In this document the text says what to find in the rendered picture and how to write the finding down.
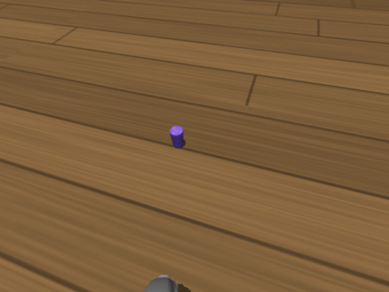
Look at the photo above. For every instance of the cup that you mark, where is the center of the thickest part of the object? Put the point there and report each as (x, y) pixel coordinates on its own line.
(176, 133)

